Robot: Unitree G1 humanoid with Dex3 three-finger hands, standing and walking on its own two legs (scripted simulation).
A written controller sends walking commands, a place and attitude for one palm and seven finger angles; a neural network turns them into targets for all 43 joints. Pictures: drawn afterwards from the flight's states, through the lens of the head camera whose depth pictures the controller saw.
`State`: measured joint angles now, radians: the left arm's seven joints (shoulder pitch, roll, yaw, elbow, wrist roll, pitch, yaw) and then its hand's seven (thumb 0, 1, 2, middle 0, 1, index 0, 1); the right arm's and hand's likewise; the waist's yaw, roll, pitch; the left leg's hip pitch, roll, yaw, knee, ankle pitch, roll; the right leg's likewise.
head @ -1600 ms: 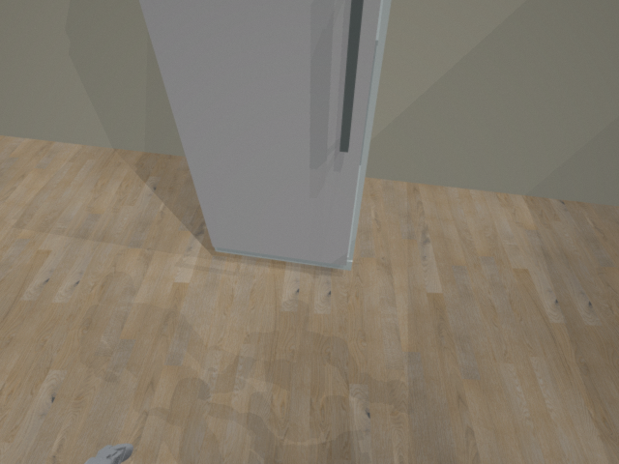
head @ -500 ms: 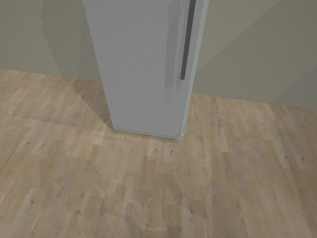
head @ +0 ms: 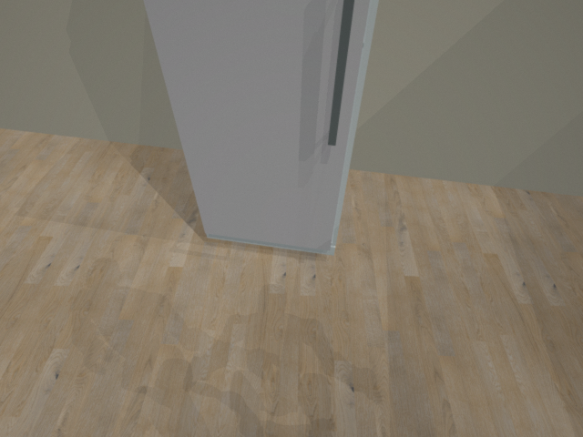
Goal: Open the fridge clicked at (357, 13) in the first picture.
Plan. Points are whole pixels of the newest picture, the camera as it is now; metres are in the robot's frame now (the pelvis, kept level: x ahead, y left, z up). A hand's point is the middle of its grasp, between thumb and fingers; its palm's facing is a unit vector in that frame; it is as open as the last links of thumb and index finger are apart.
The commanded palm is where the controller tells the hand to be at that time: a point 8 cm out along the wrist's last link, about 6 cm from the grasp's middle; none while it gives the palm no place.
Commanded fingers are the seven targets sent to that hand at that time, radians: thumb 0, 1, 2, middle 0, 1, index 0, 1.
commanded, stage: turn to face it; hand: right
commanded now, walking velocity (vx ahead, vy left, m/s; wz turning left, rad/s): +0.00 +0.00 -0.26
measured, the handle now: (341, 61) +0.90 -0.07 +0.10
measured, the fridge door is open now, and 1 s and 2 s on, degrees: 0 0 0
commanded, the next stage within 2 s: take the last steps up to it in 0.02 s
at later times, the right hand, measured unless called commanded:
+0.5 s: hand out of the picture +0.02 -0.16 -0.19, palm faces +0.02 +0.98 -0.19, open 7.4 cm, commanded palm none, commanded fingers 0.00 -0.90 -0.90 0.20 0.30 0.20 0.30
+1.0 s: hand out of the picture +0.13 -0.11 -0.20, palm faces +0.12 +0.99 -0.11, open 7.4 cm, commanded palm none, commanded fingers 0.00 -0.90 -0.90 0.20 0.30 0.20 0.30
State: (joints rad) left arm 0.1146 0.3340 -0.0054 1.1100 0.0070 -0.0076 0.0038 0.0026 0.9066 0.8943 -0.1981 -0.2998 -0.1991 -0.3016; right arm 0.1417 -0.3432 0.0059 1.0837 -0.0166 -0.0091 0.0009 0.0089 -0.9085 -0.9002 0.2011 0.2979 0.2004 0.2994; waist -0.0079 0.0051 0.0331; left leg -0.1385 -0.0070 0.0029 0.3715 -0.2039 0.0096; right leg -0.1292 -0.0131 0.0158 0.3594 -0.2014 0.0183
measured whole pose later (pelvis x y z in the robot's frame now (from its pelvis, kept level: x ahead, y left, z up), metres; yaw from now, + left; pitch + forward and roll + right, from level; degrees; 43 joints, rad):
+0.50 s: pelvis +0.06 +0.03 -0.02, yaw -1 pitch +0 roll +0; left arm 0.34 0.15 0.01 1.12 0.02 -0.02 0.02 0.00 0.91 0.89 -0.20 -0.30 -0.20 -0.30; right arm 0.36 -0.20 -0.02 1.11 -0.03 0.00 0.02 0.01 -0.91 -0.90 0.20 0.30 0.20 0.30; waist 0.01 0.01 0.01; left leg -0.22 -0.02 0.08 0.61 -0.37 0.04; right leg -0.17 -0.04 0.05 0.58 -0.40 0.04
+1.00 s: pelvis +0.23 +0.03 -0.02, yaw -1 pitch -1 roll +0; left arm 0.13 0.10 0.04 1.03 0.02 -0.07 0.03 0.00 0.91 0.89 -0.19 -0.30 -0.20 -0.30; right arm 0.45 -0.12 -0.04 1.17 -0.03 -0.01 0.00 0.01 -0.91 -0.90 0.20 0.30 0.20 0.30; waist -0.03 0.05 0.05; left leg -0.32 0.00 0.05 1.22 -0.42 0.04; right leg -0.34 -0.05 -0.19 0.63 -0.27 -0.06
